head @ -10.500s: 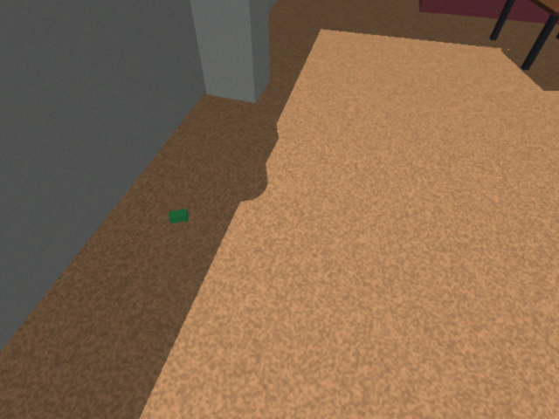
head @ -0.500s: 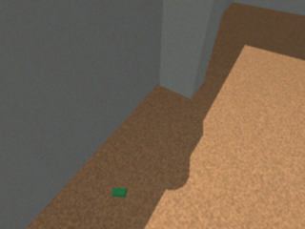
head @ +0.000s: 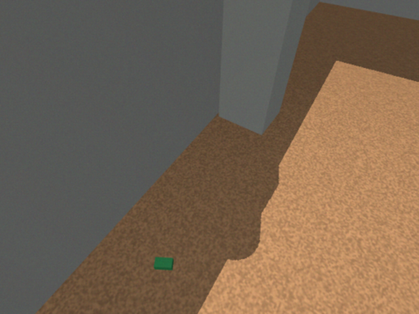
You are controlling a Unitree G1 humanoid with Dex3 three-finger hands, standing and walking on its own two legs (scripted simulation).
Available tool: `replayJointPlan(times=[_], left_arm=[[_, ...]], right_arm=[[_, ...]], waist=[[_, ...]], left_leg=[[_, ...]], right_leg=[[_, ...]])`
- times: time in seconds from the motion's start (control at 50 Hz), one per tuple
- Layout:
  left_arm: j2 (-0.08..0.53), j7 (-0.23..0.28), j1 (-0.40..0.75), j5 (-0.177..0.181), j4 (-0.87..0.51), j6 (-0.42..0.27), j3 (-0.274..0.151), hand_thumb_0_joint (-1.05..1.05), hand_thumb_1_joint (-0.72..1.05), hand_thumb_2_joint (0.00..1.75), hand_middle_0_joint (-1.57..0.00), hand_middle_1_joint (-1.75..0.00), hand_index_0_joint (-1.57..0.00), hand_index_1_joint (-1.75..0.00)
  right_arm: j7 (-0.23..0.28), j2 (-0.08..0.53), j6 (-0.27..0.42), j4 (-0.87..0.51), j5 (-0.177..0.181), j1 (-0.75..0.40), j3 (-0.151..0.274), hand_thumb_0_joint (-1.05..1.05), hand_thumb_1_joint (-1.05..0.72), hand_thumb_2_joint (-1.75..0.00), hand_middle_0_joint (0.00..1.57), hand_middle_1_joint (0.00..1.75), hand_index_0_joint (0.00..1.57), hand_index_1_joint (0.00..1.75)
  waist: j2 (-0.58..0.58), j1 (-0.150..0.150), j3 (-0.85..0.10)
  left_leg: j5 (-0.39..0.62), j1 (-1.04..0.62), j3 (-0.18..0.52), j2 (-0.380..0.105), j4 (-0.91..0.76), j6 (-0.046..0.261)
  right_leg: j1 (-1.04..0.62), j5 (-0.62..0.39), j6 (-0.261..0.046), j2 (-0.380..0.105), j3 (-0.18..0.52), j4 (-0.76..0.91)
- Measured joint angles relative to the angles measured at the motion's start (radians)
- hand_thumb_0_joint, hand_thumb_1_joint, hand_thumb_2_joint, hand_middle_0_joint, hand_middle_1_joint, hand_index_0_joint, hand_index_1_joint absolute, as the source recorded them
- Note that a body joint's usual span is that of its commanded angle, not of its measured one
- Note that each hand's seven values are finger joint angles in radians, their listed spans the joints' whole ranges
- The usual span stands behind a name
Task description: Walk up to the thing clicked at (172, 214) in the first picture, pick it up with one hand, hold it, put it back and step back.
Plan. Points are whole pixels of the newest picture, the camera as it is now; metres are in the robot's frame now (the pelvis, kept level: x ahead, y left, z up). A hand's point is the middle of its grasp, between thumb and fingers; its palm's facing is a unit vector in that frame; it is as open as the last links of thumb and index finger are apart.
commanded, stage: stand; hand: left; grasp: from above
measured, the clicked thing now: (163, 263) +0.44 +0.23 -0.76
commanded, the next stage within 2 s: rise first in 0.38 s
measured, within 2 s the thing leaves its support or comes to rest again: neither
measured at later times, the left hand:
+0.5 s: hand out of the picture +0.06 +0.25 -0.16, palm faces -0.02 -0.94 -0.33, open 7.4 cm
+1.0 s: hand out of the picture +0.12 +0.26 -0.21, palm faces -0.08 -0.92 -0.39, open 12.6 cm
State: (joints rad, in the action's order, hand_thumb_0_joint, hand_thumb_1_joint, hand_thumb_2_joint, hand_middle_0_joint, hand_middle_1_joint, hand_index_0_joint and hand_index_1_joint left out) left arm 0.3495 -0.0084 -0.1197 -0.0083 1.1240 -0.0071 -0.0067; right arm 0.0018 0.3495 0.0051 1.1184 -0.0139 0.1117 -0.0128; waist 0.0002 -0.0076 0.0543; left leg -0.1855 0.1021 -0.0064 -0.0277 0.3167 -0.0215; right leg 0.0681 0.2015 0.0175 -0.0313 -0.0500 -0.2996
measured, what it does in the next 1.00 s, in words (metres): lowers itself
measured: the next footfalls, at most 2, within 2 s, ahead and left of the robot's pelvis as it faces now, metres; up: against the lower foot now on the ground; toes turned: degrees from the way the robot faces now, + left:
none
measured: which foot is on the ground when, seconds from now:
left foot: down 0.00-1.00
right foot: down 0.00-1.00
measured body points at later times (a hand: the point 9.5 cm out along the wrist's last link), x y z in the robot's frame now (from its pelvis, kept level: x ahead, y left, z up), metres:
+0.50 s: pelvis +0.00 +0.00 +0.00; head +0.01 +0.00 +0.45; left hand +0.06 +0.30 -0.14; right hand +0.07 -0.30 -0.13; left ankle -0.01 +0.13 -0.75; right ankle -0.02 -0.13 -0.75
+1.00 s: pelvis -0.03 +0.01 -0.06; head +0.05 +0.02 +0.39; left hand +0.13 +0.30 -0.18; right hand +0.10 -0.26 -0.16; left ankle -0.01 +0.13 -0.75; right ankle -0.02 -0.13 -0.75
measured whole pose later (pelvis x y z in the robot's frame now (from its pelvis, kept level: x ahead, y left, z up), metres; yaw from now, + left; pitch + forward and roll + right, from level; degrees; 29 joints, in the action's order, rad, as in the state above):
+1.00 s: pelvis -0.03 +0.01 -0.06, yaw -1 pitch +13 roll -1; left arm 0.31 -0.01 -0.08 -0.17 0.80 0.15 -0.16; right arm 0.01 0.25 0.07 0.65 0.02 0.24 0.03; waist 0.00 0.02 -0.06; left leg -0.42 0.71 0.00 -0.05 0.90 -0.01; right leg 0.67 0.42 0.02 -0.03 -0.03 -0.88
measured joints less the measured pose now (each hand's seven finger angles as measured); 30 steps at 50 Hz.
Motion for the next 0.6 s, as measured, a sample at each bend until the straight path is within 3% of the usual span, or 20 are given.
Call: replayJointPlan(times=[0.5, 0.56, 0.6], left_arm=[[0.0, -0.002, -0.007, -0.001, 0.002, 0.0, 0.001, 0.0, 0.9, 0.9, -0.21, -0.3, -0.2, -0.3], [-0.017, 0.015, 0.01, 0.026, -0.057, -0.014, -0.026, 0.0, 0.87, 0.89, -0.22, -0.33, -0.21, -0.33], [-0.025, 0.014, 0.071, 0.021, -0.05, -0.017, -0.057, 0.0, 0.81, 0.89, -0.23, -0.37, -0.22, -0.38]], right_arm=[[-0.002, 0.001, 0.0, 0.004, -0.001, 0.009, 0.0, 0.01, -0.9, -0.9, 0.21, 0.3, 0.2, 0.3], [0.024, -0.006, 0.015, -0.118, 0.04, 0.05, -0.002, 0.01, -0.9, -0.9, 0.21, 0.3, 0.2, 0.3], [0.033, -0.022, 0.021, -0.182, 0.05, 0.057, 0.0, 0.01, -0.9, -0.9, 0.2, 0.3, 0.2, 0.3]], waist=[[0.0, 0.001, 0.0], [-0.002, 0.006, -0.001], [0.0, 0.009, 0.007]], left_leg=[[0.008, 0.005, -0.001, 0.0, -0.003, 0.0], [-0.012, 0.083, 0.005, 0.002, 0.062, 0.003], [-0.027, 0.145, 0.007, 0.0, 0.115, 0.003]], right_leg=[[0.006, -0.007, 0.0, 0.0, 0.001, 0.0], [0.085, 0.017, -0.002, -0.003, -0.002, -0.07], [0.147, 0.034, -0.004, -0.003, -0.003, -0.124]])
